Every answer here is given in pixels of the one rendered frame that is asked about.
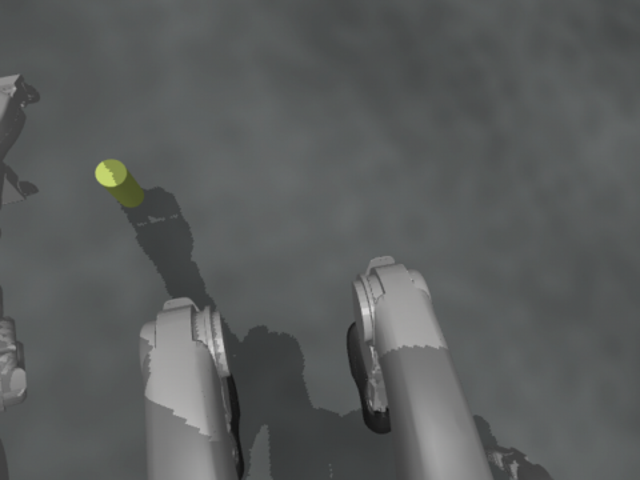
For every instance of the left robot arm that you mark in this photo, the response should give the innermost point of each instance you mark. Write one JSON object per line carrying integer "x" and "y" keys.
{"x": 13, "y": 389}

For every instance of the left robot foot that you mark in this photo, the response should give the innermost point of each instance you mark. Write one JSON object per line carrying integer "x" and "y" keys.
{"x": 234, "y": 431}

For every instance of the right robot foot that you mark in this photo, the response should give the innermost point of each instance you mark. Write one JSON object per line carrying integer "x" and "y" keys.
{"x": 376, "y": 421}

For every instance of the can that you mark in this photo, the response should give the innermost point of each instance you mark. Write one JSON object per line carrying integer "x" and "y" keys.
{"x": 114, "y": 176}

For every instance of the left robot hand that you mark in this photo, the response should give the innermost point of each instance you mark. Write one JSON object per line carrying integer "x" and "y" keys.
{"x": 14, "y": 95}

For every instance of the right robot hand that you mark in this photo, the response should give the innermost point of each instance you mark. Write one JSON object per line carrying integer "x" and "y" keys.
{"x": 515, "y": 463}

